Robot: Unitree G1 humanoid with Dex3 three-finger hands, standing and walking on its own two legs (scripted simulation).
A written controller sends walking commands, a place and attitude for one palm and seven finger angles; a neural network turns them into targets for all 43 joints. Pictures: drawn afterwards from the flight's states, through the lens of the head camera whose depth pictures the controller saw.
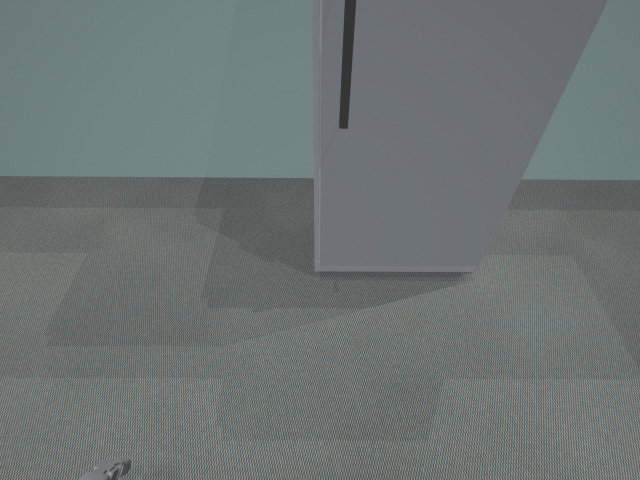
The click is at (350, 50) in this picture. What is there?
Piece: fridge door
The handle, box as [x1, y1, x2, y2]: [339, 0, 355, 128]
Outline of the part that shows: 355,0 345,0 339,128 347,128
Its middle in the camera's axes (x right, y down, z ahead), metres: +0.06 -0.43 +0.87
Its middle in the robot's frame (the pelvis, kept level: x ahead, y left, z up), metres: +0.96 -0.01 +0.14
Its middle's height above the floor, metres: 0.91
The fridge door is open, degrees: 0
